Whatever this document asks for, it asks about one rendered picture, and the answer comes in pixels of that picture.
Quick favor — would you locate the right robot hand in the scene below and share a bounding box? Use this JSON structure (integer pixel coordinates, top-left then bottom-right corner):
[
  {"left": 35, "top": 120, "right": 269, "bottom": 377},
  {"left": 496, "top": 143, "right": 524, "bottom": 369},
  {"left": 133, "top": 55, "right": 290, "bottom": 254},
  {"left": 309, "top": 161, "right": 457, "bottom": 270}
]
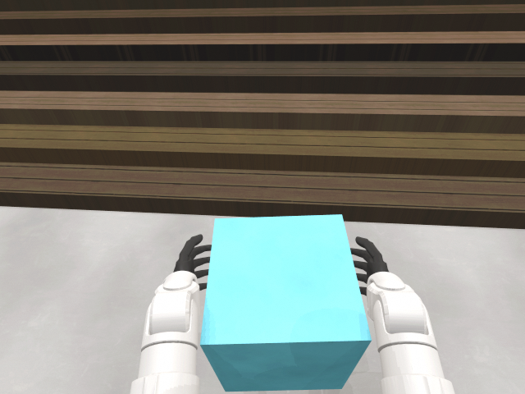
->
[{"left": 350, "top": 236, "right": 389, "bottom": 296}]

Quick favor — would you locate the left robot forearm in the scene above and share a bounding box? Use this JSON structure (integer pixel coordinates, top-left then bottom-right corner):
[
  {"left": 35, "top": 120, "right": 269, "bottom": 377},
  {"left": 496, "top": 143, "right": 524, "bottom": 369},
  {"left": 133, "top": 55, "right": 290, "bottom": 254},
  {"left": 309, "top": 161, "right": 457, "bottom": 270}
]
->
[{"left": 130, "top": 271, "right": 201, "bottom": 394}]

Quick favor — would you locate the left robot hand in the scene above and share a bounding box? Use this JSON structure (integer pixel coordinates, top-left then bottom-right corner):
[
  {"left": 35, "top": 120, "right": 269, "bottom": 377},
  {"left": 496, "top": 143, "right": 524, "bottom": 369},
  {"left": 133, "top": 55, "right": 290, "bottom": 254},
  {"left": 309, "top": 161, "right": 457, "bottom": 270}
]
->
[{"left": 174, "top": 234, "right": 212, "bottom": 291}]

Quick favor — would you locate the right robot forearm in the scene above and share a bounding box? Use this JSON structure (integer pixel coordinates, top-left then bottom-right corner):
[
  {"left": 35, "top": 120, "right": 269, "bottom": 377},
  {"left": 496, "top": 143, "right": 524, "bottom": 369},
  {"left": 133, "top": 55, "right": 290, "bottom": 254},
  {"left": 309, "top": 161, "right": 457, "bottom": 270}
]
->
[{"left": 367, "top": 272, "right": 455, "bottom": 394}]

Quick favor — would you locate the carton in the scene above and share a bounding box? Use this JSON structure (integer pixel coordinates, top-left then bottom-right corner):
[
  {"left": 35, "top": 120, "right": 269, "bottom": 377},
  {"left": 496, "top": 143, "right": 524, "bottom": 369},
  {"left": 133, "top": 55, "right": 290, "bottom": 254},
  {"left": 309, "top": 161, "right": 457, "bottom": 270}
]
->
[{"left": 200, "top": 214, "right": 372, "bottom": 392}]

